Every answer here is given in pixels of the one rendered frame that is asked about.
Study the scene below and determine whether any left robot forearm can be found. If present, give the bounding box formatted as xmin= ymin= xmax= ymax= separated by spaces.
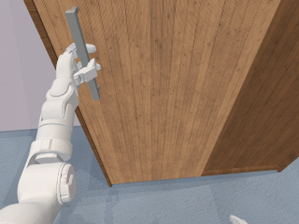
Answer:
xmin=17 ymin=77 xmax=79 ymax=202

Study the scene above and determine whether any left robot hand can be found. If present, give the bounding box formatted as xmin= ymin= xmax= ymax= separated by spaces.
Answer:
xmin=56 ymin=43 xmax=101 ymax=89

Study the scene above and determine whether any wardrobe door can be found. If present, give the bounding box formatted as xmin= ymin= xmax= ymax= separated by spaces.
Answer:
xmin=204 ymin=0 xmax=299 ymax=171
xmin=34 ymin=0 xmax=281 ymax=184

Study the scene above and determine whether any left robot upper arm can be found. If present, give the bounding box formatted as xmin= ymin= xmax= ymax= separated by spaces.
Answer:
xmin=0 ymin=161 xmax=77 ymax=224

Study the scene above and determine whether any handle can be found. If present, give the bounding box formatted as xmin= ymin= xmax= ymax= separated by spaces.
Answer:
xmin=64 ymin=7 xmax=100 ymax=101

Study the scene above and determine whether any right robot hand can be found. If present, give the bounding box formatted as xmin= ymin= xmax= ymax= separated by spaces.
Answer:
xmin=230 ymin=215 xmax=248 ymax=224

